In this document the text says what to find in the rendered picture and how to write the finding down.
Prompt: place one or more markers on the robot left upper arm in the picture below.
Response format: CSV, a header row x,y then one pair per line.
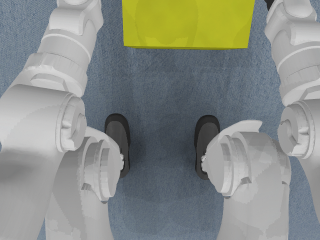
x,y
37,127

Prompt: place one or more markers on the left robot foot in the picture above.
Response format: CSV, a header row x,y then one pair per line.
x,y
117,127

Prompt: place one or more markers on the robot right upper arm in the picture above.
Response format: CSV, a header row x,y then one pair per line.
x,y
299,136

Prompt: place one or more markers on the left robot forearm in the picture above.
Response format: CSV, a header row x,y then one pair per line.
x,y
66,48

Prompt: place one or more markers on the carton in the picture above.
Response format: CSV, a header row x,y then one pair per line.
x,y
187,24

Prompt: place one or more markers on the right robot forearm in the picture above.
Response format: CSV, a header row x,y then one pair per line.
x,y
294,35

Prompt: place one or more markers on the right robot thigh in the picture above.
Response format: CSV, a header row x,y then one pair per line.
x,y
246,167

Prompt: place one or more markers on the right robot hand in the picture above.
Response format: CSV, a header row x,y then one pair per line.
x,y
269,3

